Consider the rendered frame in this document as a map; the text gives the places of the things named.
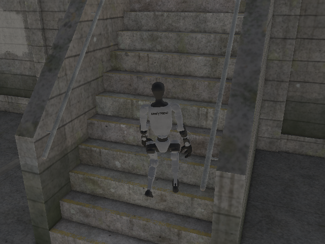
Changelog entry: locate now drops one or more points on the right robot hand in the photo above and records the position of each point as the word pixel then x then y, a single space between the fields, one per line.
pixel 189 150

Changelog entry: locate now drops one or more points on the robot torso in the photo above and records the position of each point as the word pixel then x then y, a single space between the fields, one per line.
pixel 161 124

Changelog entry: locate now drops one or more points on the left robot upper arm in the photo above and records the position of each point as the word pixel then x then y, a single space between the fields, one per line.
pixel 143 117

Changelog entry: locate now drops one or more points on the left robot shin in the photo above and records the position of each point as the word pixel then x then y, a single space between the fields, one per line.
pixel 151 175

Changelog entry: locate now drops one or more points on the right robot upper arm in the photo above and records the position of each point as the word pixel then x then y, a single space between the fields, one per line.
pixel 178 116

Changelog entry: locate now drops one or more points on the robot left forearm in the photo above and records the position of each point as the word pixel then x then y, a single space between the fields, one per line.
pixel 143 134

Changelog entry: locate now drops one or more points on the left robot hand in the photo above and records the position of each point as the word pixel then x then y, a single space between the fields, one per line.
pixel 144 142

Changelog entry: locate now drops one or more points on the robot right forearm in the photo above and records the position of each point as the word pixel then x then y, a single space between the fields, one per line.
pixel 184 136

